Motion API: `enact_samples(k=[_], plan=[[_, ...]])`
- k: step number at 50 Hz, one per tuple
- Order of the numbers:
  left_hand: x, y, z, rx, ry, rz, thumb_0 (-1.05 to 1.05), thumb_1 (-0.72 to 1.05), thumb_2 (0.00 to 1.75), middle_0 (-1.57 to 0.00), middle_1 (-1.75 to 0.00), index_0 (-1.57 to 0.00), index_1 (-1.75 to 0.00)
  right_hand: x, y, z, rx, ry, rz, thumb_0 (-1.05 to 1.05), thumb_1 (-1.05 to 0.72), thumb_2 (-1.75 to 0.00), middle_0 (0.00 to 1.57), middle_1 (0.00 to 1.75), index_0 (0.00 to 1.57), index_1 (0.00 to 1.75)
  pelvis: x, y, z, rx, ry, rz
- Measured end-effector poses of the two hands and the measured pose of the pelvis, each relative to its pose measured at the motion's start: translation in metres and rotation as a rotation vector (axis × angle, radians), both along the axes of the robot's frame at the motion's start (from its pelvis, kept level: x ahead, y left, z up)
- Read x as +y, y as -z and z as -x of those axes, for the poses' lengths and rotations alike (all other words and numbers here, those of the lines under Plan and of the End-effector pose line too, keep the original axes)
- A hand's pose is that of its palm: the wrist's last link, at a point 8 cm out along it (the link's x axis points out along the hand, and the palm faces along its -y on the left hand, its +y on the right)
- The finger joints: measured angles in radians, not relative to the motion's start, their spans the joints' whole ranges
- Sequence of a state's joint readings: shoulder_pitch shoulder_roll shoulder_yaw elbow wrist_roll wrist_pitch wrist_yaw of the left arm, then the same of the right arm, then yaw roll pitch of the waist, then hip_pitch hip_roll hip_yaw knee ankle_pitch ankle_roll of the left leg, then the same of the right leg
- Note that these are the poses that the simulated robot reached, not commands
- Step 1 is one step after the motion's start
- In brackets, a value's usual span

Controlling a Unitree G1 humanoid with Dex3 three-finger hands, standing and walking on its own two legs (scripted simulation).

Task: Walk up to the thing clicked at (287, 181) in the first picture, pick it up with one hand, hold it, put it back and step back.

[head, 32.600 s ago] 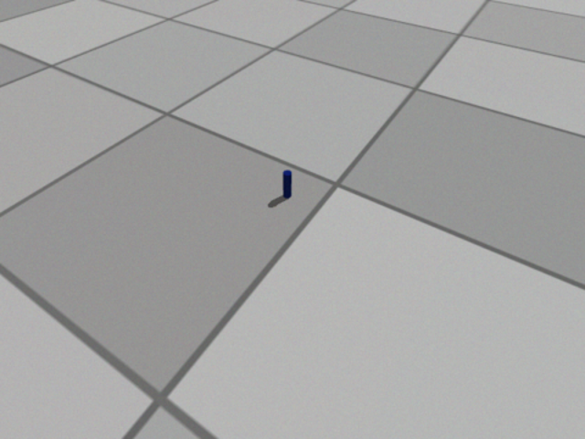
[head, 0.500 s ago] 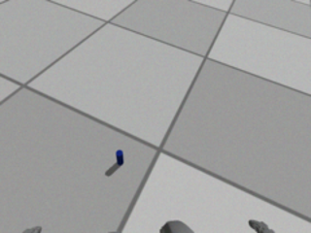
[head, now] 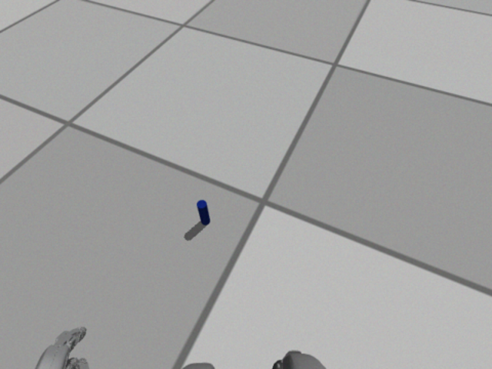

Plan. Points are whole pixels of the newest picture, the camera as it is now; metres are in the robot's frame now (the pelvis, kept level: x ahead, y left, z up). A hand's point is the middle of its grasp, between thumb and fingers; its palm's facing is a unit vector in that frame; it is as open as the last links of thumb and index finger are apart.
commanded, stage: step back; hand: left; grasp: from the side
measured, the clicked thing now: (203, 213) +0.77 +0.18 -0.68
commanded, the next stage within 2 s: stand in 1.60 s
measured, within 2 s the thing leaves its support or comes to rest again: neither
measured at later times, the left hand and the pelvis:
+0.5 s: hand out of the picture -0.13 +0.23 -0.14, palm faces -0.04 -0.91 -0.41, open 7.4 cm; pelvis -0.18 -0.04 +0.00, yaw -4 degrees
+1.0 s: hand out of the picture -0.16 +0.23 -0.13, palm faces +0.02 -0.92 -0.39, open 7.4 cm; pelvis -0.22 -0.05 +0.01, yaw +1 degrees
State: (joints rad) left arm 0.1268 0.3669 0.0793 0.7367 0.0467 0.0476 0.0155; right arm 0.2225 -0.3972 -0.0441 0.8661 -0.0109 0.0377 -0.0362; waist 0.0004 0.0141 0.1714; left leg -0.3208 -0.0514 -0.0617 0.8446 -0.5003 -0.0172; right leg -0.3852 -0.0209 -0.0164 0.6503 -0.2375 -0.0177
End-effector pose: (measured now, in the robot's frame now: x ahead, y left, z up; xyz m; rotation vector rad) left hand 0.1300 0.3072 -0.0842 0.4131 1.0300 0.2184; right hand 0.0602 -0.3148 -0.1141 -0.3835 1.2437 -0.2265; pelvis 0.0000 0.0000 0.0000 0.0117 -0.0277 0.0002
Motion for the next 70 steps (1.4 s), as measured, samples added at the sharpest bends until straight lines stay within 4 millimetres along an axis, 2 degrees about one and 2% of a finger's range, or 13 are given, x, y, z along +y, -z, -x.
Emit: enact_samples(k=[4, 8, 15, 21, 25, 29, 36, 41, 46, 53, 58, 64, 70], plan=[[0.004, 0.019, 0.020, -0.034, -0.017, 0.044, 0.01, 0.90, 0.90, -0.20, -0.30, -0.20, -0.30, 0.012, -0.002, 0.030, 0.010, -0.024, 0.011, 0.01, -0.90, -0.90, 0.20, 0.30, 0.20, 0.30, 0.003, 0.008, 0.033, -0.038, -0.008, -0.038], [-0.004, 0.023, 0.058, 0.020, -0.035, 0.090, 0.01, 0.90, 0.90, -0.20, -0.30, -0.20, -0.30, 0.013, -0.019, 0.052, -0.020, -0.037, 0.018, 0.01, -0.90, -0.90, 0.21, 0.30, 0.20, 0.30, 0.002, -0.002, 0.057, -0.036, -0.019, 0.021], [-0.009, 0.027, 0.142, 0.118, -0.055, 0.085, 0.01, 0.90, 0.90, -0.20, -0.30, -0.20, -0.30, -0.007, -0.039, 0.060, -0.130, -0.062, 0.051, 0.01, -0.90, -0.90, 0.21, 0.30, 0.20, 0.30, -0.013, -0.007, 0.105, -0.001, 0.029, 0.031], [-0.023, 0.033, 0.216, 0.206, -0.047, 0.024, 0.01, 0.90, 0.90, -0.20, -0.30, -0.20, -0.30, -0.038, -0.022, 0.079, -0.220, -0.065, 0.029, 0.00, -0.90, -0.90, 0.21, 0.30, 0.20, 0.30, -0.034, 0.009, 0.156, -0.012, 0.078, 0.024], [-0.038, 0.018, 0.266, 0.226, -0.075, 0.013, 0.01, 0.90, 0.90, -0.20, -0.30, -0.20, -0.30, -0.047, -0.010, 0.115, -0.185, -0.021, -0.007, 0.00, -0.90, -0.90, 0.20, 0.30, 0.20, 0.30, -0.045, 0.003, 0.177, -0.028, 0.062, 0.018], [-0.041, 0.000, 0.295, 0.227, -0.107, -0.011, 0.01, 0.90, 0.90, -0.21, -0.30, -0.20, -0.30, -0.049, -0.007, 0.154, -0.129, 0.000, -0.045, 0.01, -0.90, -0.90, 0.20, 0.30, 0.20, 0.30, -0.049, -0.008, 0.189, -0.019, 0.054, -0.026], [-0.028, -0.004, 0.307, 0.122, -0.123, -0.027, 0.01, 0.90, 0.90, -0.21, -0.30, -0.20, -0.30, -0.039, 0.009, 0.211, 0.011, -0.034, -0.062, 0.01, -0.90, -0.90, 0.20, 0.30, 0.20, 0.30, -0.046, -0.003, 0.214, -0.015, -0.022, 0.006], [-0.018, 0.009, 0.314, 0.111, -0.132, 0.002, 0.01, 0.90, 0.90, -0.20, -0.30, -0.20, -0.30, -0.022, 0.003, 0.223, -0.004, -0.035, -0.072, 0.01, -0.90, -0.90, 0.20, 0.30, 0.20, 0.30, -0.038, -0.002, 0.223, -0.039, -0.017, -0.040], [-0.026, 0.009, 0.309, 0.122, -0.107, 0.042, 0.01, 0.90, 0.90, -0.20, -0.30, -0.20, -0.30, -0.024, -0.011, 0.226, -0.065, -0.017, -0.069, 0.01, -0.90, -0.90, 0.21, 0.30, 0.20, 0.30, -0.039, -0.009, 0.223, -0.035, -0.014, -0.003], [-0.044, 0.011, 0.298, 0.100, -0.094, 0.029, 0.01, 0.90, 0.90, -0.20, -0.30, -0.20, -0.30, -0.051, -0.005, 0.217, -0.063, -0.002, -0.058, 0.01, -0.90, -0.90, 0.21, 0.30, 0.20, 0.30, -0.057, -0.004, 0.217, -0.038, -0.014, 0.025], [-0.055, 0.005, 0.303, 0.100, -0.135, 0.030, 0.01, 0.90, 0.90, -0.20, -0.30, -0.20, -0.30, -0.055, -0.004, 0.197, -0.037, -0.028, -0.056, 0.01, -0.90, -0.90, 0.20, 0.30, 0.20, 0.30, -0.061, -0.008, 0.205, -0.031, -0.024, 0.012], [-0.048, 0.001, 0.301, 0.133, -0.162, 0.025, 0.01, 0.90, 0.90, -0.21, -0.30, -0.20, -0.30, -0.048, -0.002, 0.172, -0.018, -0.065, -0.059, 0.01, -0.90, -0.90, 0.20, 0.30, 0.20, 0.30, -0.053, -0.011, 0.189, -0.024, -0.046, 0.010], [-0.024, 0.017, 0.282, 0.142, -0.185, 0.032, 0.01, 0.90, 0.90, -0.21, -0.30, -0.20, -0.30, -0.022, 0.003, 0.146, -0.018, -0.088, -0.048, 0.01, -0.90, -0.90, 0.20, 0.30, 0.20, 0.30, -0.035, -0.001, 0.176, -0.029, -0.071, -0.008]])
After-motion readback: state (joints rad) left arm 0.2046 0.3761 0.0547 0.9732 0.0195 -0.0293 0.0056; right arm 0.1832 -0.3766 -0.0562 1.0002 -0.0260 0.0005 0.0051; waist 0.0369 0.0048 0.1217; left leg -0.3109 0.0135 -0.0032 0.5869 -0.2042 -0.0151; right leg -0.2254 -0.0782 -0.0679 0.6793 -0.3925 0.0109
